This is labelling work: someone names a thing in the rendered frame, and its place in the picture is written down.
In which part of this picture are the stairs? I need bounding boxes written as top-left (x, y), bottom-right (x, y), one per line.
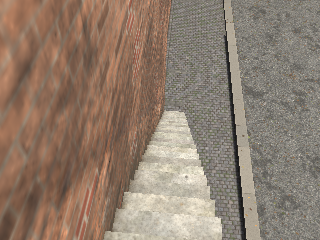
top-left (104, 110), bottom-right (223, 240)

